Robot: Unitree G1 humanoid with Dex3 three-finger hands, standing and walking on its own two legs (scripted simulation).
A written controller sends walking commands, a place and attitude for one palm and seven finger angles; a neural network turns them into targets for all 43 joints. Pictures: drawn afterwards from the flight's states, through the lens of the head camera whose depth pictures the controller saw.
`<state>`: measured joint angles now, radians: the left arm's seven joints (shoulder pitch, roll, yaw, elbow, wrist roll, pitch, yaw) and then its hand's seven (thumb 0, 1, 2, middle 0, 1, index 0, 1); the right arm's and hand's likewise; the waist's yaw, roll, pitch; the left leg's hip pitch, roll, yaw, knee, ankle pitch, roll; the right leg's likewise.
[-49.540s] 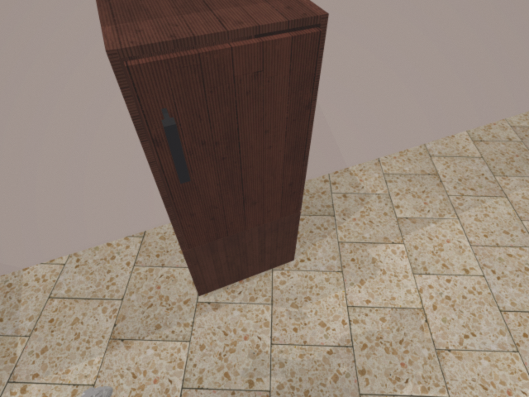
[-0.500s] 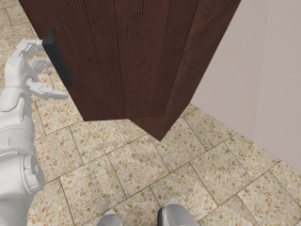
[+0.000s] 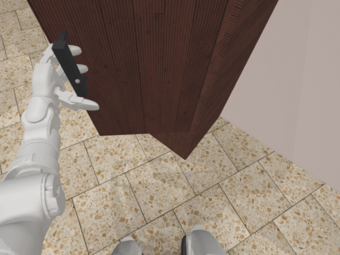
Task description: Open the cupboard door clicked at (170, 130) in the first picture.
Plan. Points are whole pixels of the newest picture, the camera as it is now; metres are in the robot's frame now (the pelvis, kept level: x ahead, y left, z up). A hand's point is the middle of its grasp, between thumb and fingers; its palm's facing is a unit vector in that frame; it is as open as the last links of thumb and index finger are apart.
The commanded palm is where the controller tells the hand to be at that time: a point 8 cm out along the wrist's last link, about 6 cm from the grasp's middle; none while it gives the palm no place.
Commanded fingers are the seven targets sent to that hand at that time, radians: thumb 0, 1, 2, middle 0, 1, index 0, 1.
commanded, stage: slide the fingers in behind the handle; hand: left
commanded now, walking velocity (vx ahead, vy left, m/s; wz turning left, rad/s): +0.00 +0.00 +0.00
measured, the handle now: (73, 65) +0.54 +0.20 +0.09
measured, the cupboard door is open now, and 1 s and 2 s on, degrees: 42 41 58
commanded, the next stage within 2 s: close the thumb around the handle in 0.60 s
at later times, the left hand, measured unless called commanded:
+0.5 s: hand (83, 79) +0.50 +0.17 +0.08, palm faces +0.01 -1.00 -0.01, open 13.9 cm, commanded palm +0.47 +0.22 +0.09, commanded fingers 0.00 -0.50 0.30 -0.30 -1.20 -0.30 -1.20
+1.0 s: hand (82, 78) +0.50 +0.18 +0.08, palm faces +0.00 -1.00 +0.00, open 11.2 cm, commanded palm +0.48 +0.22 +0.09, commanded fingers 0.00 0.40 0.68 -0.36 -1.30 -0.36 -1.30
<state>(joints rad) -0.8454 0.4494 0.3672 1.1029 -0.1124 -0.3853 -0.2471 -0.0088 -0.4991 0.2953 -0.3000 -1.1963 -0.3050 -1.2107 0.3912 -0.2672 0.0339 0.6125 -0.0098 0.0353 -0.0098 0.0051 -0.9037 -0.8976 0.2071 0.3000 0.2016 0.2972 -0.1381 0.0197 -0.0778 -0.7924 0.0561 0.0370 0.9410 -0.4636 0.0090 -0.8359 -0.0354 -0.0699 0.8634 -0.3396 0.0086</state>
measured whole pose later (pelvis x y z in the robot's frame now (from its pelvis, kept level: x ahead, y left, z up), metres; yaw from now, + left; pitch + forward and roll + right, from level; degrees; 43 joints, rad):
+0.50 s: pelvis +0.00 -0.01 +0.00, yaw +0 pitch +18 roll -2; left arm -0.88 0.45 0.37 1.14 -0.11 -0.39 -0.23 -0.01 -0.50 0.30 -0.31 -1.20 -0.32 -1.21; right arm 0.39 -0.28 0.03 0.62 -0.01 0.03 -0.01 0.01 -0.90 -0.90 0.21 0.30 0.20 0.30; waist -0.14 0.02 -0.07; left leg -0.80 0.06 0.03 0.93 -0.45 0.00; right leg -0.84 -0.03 -0.08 0.86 -0.34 0.00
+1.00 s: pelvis +0.00 +0.00 +0.00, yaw +0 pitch +19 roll -2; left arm -0.89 0.45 0.37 1.14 -0.11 -0.38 -0.23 -0.01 -0.11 0.46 -0.34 -1.26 -0.36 -1.26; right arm 0.39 -0.27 0.04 0.61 -0.01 0.03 -0.01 0.01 -0.90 -0.90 0.21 0.30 0.20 0.30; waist -0.15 0.02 -0.08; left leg -0.81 0.05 0.04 0.94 -0.46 0.01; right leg -0.86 -0.04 -0.07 0.87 -0.34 0.01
